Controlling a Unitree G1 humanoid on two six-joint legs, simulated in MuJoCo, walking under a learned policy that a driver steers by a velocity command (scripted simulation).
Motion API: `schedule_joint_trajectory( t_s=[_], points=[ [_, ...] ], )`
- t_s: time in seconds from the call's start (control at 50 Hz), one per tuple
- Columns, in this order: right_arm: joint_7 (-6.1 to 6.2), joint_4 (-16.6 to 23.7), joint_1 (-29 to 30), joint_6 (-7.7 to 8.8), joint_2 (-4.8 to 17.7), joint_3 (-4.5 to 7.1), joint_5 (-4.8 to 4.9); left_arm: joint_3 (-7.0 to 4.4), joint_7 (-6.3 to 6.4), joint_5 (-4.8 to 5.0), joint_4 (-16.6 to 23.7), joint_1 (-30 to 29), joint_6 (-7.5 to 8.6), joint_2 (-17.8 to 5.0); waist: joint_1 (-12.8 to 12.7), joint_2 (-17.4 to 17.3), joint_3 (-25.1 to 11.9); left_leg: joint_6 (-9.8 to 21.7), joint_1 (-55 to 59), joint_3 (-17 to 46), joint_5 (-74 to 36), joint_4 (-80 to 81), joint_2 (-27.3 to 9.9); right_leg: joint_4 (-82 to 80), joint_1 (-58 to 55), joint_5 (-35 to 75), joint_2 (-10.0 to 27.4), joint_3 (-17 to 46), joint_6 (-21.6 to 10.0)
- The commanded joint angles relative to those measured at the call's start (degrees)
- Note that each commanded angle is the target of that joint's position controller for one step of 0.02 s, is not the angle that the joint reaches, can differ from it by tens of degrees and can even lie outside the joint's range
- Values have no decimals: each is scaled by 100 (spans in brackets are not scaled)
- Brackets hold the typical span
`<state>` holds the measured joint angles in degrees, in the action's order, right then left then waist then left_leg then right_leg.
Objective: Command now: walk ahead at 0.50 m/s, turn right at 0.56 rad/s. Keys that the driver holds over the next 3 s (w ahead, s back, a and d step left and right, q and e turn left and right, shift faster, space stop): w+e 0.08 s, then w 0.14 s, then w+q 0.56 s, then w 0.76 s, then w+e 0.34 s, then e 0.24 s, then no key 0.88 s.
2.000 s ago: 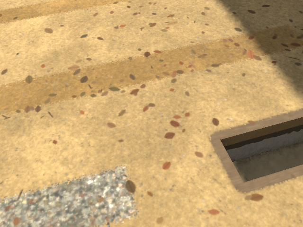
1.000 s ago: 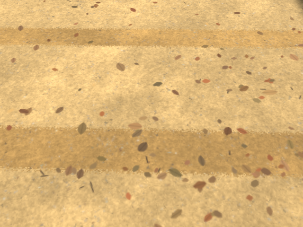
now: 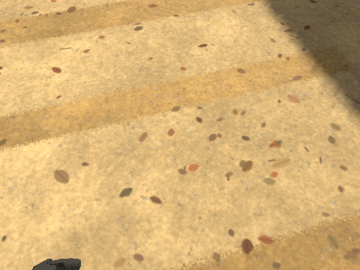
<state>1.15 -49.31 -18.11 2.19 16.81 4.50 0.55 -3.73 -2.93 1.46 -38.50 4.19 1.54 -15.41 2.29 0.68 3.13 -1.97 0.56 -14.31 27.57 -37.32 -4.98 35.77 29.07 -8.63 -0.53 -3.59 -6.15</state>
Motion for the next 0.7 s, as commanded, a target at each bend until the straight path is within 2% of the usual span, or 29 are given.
schedule_joint_trajectory(
  t_s=[0.02,0.04,0.06,0.08,0.1,0.12,0.16,0.22,0.26,0.32,0.38,0.42,0.44,0.46,0.48,0.5,0.52,0.54,0.56,0.58,0.6,0.62,0.64,0.7],
  points=[
    [-100,830,138,440,396,-78,-34,-526,134,-10,37,2117,72,-1654,-869,887,-2528,48,-4386,1751,742,-4413,751,-1705,-5449,-1054,2026,5220,-2004],
    [-163,1009,782,581,731,13,202,-414,114,-63,-2,1955,150,-1273,-1029,523,-1803,199,-4901,1997,224,-4358,416,-1903,-5039,-758,1866,4428,-1645],
    [-153,1056,893,651,685,-21,186,-361,116,-36,12,1634,196,-1090,-788,206,-1246,296,-4787,1967,-283,-3844,164,-1889,-4224,-359,1620,3689,-1419],
    [-112,980,890,658,703,5,27,-295,123,-25,78,1209,204,-886,-514,-47,-844,264,-4424,1937,-557,-3308,-24,-1935,-3369,238,1380,3119,-1242],
    [-106,908,733,596,779,54,-47,-220,154,-98,175,928,213,-687,-294,57,-728,220,-3972,1948,-787,-2998,-183,-2041,-2786,801,1254,2702,-1170],
    [-122,867,610,511,764,67,-63,-195,173,-138,231,817,215,-638,-184,105,-669,159,-3685,1913,-903,-2820,-228,-2165,-2425,1089,1173,2523,-1152],
    [-128,832,535,390,563,24,-108,-206,219,-117,164,874,253,-731,-120,73,-578,-8,-3499,1746,-1136,-2350,-240,-2324,-1961,1675,1092,2094,-1155],
    [-130,980,1072,332,335,-81,-119,-233,308,-104,0,1110,267,-891,-298,181,-344,-150,-3504,1618,-2211,-1184,-186,-2470,-1676,1772,830,1501,-943],
    [-179,996,1381,345,272,-125,-63,-216,324,-99,-73,1197,264,-896,-472,297,-280,-113,-3317,1524,-3091,-340,-81,-2494,-1690,1398,687,1149,-726],
    [-252,1080,1803,369,296,-146,44,-207,294,-99,-266,1493,293,-952,-722,344,-126,29,-3306,1485,-3669,261,5,-2587,-2031,777,930,1155,-643],
    [-346,1220,2050,381,387,-133,69,-224,290,-106,-462,1650,266,-985,-778,290,57,298,-3819,1551,-3212,545,46,-2400,-2870,1003,1287,1138,-567],
    [-420,1278,2013,383,426,-123,70,-255,323,-96,-543,1636,219,-1042,-688,320,52,491,-3895,1552,-2675,619,122,-2154,-3306,1590,1459,1036,-454],
    [-443,1255,1834,376,484,-97,67,-267,345,-100,-541,1546,195,-1076,-566,361,-55,588,-3650,1482,-2413,646,233,-1923,-3413,2285,1458,911,-367],
    [-441,1184,1502,360,591,-40,52,-279,367,-114,-517,1440,169,-1124,-379,428,-309,694,-3141,1314,-2220,638,425,-1513,-3459,3306,1391,766,-271],
    [-418,999,825,341,750,70,24,-266,394,-121,-480,1307,123,-1115,-4,353,-738,838,-2206,1101,-2319,759,679,-638,-3341,4204,1181,500,-131],
    [-377,821,23,318,1029,197,8,-206,446,-166,-394,1315,105,-1003,339,109,-1271,1051,-845,1527,-2606,705,490,628,-2620,3862,934,247,84],
    [-347,822,-525,310,1621,341,-45,-55,413,-229,-170,1901,206,-570,168,-1097,-2040,2025,1324,4151,-2034,886,-875,2893,-379,1428,97,50,552],
    [-378,748,-679,301,1292,254,76,21,347,-230,-222,1832,356,-485,243,-1547,-2390,2427,2093,6068,-1165,1869,-1361,3855,898,-2226,-465,764,657],
    [-355,807,-470,285,996,155,83,-53,253,-43,-92,1401,491,-865,349,-1084,-1756,2131,1745,5574,-575,2006,-1264,4199,1495,-2027,-83,1144,551],
    [-326,903,-161,262,897,132,41,-36,227,22,29,957,573,-883,302,-570,-1176,1943,975,4888,-767,2066,-1054,3947,1538,-1579,163,1037,480],
    [-312,959,123,240,812,99,6,-43,245,-85,90,718,612,-858,133,-159,-706,1842,166,4377,-1315,2167,-853,3417,1411,-1276,352,943,478],
    [-291,1030,303,244,687,46,-38,-90,277,-192,97,719,589,-889,-53,-160,-565,1775,-352,4045,-1879,2279,-677,2979,1057,-1034,511,945,511],
    [-275,1092,401,232,672,34,-59,-99,287,-231,115,794,543,-849,-182,-319,-529,1793,-664,3913,-2260,2380,-553,2760,802,-941,538,927,577],
    [-189,1101,355,237,793,81,-10,-67,336,-255,140,841,409,-669,-279,-418,-469,1862,-1179,3426,-2982,2520,-374,2050,652,-644,517,766,838]
  ],
)
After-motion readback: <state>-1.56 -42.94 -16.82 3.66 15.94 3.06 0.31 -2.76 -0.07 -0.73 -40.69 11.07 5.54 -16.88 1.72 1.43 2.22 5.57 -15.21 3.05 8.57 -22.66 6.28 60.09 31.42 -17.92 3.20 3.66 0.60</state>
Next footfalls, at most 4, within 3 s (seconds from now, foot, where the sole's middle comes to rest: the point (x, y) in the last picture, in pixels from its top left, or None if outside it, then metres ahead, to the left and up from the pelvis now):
0.50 left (153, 263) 0.47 0.11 -0.75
1.00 right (197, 187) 0.76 -0.06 -0.75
1.50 left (125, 145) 0.99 0.24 -0.75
2.02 right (170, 92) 1.30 0.03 -0.75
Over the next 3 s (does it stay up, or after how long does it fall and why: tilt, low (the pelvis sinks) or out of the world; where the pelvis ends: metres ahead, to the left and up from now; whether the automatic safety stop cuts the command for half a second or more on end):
stays up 1.29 0.16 0.02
